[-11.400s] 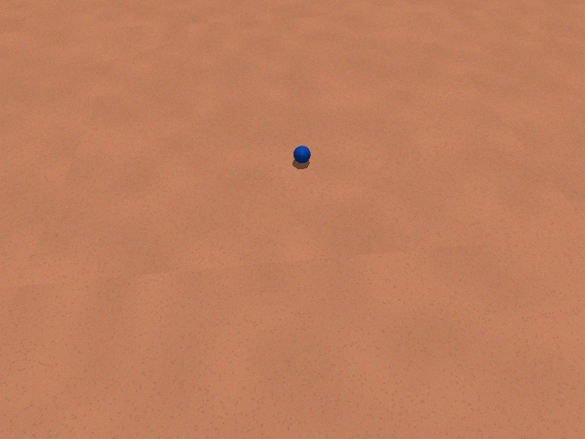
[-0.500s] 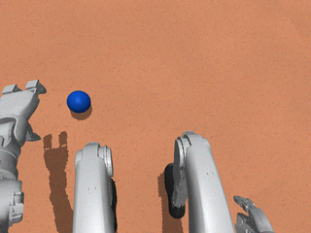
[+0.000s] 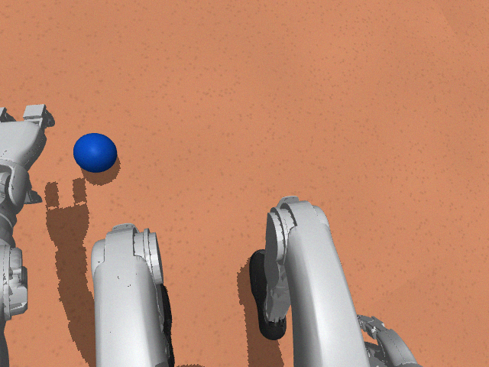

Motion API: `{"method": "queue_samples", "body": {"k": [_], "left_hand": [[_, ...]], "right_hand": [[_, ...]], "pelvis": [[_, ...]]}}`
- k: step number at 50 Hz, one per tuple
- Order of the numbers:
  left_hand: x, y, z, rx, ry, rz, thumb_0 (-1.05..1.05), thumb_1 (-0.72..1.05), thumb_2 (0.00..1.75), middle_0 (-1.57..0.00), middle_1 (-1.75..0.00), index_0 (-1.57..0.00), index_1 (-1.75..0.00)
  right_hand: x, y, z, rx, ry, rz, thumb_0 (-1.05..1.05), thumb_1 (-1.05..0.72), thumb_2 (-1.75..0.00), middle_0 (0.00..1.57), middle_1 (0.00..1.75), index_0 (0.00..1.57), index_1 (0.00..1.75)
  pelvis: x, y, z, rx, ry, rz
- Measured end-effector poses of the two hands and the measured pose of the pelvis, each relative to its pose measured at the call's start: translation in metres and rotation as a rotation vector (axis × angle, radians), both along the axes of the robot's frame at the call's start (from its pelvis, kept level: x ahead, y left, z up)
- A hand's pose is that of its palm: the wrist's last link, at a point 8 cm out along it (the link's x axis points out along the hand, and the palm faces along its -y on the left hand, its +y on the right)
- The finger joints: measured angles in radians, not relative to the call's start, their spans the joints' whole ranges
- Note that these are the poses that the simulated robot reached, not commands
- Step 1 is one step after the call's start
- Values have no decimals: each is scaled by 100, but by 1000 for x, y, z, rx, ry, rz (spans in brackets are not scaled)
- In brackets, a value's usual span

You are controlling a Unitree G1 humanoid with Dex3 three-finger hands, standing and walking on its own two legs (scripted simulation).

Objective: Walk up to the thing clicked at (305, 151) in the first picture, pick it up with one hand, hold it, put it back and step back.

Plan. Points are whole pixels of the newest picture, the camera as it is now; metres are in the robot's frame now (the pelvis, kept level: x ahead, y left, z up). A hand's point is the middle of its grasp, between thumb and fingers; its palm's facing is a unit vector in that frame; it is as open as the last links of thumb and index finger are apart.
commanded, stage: rise first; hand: left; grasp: from above
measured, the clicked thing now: (95, 152) +0.51 +0.23 -0.31
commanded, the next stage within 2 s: none
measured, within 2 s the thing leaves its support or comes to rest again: neither
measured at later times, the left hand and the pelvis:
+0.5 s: hand (35, 161) +0.46 +0.29 -0.18, palm faces -0.45 -0.04 -0.89, open 14.0 cm; pelvis +0.01 +0.00 -0.01, yaw -1 degrees
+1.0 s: hand (43, 156) +0.47 +0.29 -0.19, palm faces -0.44 -0.04 -0.90, open 14.1 cm; pelvis +0.00 +0.00 -0.02, yaw -1 degrees
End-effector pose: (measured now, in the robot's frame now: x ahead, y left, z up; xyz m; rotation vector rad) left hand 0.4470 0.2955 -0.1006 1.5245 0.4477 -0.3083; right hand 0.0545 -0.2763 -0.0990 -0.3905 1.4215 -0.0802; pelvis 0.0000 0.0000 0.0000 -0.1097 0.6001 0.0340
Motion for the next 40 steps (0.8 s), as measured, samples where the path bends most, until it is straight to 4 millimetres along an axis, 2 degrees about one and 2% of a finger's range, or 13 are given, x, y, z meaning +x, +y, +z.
{"method": "queue_samples", "body": {"k": [15, 29, 40], "left_hand": [[10, -3, -21, -6, 0, 13, 0, -51, 100, -8, -106, -9, -104], [16, 0, -29, -6, -9, 17, 0, -53, 101, -8, -105, -8, -104], [19, -4, -34, -9, -12, 2, 0, -54, 104, -10, -103, -8, -104]], "right_hand": [[-5, -8, -8, -6, 54, 14, 0, -91, -91, 20, 30, 20, 30], [0, -6, -5, -19, 49, 19, 0, -91, -91, 20, 30, 20, 30], [-6, -4, -7, -15, 49, 14, 0, -91, -91, 20, 30, 20, 30]], "pelvis": [[6, -3, -11, 1, 8, -5], [9, 1, -13, -10, 18, -6], [7, 1, -17, -14, 8, -6]]}}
